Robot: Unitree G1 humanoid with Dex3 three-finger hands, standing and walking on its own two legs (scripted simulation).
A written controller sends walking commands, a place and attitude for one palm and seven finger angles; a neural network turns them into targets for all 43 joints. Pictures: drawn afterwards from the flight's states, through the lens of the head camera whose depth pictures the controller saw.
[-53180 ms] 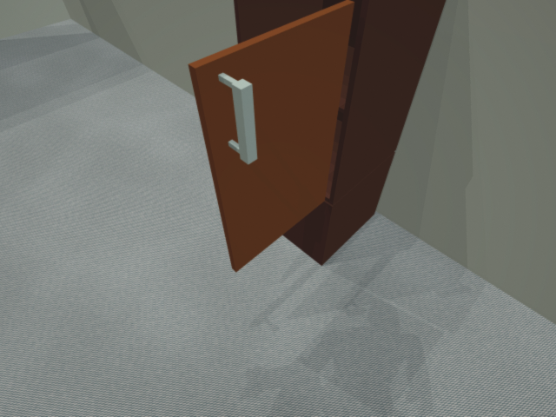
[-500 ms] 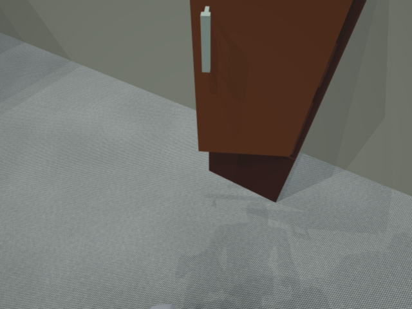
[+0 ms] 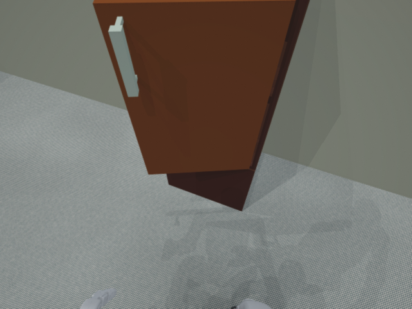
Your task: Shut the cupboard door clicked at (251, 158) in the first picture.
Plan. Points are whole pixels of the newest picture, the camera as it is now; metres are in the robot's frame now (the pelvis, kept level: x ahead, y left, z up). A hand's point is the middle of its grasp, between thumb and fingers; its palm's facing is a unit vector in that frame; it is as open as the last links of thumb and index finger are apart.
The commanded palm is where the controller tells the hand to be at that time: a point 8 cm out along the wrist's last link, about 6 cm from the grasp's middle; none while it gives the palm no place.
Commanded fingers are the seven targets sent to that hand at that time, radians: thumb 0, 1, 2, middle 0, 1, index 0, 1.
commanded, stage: take the last steps up to it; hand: left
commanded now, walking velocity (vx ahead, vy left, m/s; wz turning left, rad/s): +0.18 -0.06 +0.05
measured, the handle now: (126, 58) +0.56 +0.18 +0.17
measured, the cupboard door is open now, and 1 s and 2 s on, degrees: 26 26 26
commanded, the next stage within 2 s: come to a stop and stand still in 0.08 s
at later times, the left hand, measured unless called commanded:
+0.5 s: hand out of the picture +0.13 +0.16 -0.16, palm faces +0.09 -0.98 -0.20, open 7.3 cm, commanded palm none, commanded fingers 0.00 0.90 0.90 -0.20 -0.30 -0.20 -0.30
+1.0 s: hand out of the picture +0.13 +0.18 -0.16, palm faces +0.04 -0.97 -0.23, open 7.4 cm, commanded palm none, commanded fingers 0.00 0.90 0.90 -0.20 -0.30 -0.20 -0.30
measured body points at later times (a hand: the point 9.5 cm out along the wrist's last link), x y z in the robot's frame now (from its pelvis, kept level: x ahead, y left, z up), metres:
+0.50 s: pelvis +0.12 -0.02 +0.02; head +0.16 -0.01 +0.47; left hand +0.13 +0.21 -0.14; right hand +0.24 -0.23 -0.13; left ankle +0.13 +0.07 -0.72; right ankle +0.07 -0.13 -0.71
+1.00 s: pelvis +0.09 +0.00 +0.01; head +0.10 +0.00 +0.46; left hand +0.13 +0.23 -0.14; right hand +0.16 -0.25 -0.13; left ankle +0.07 +0.11 -0.72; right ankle +0.08 -0.14 -0.72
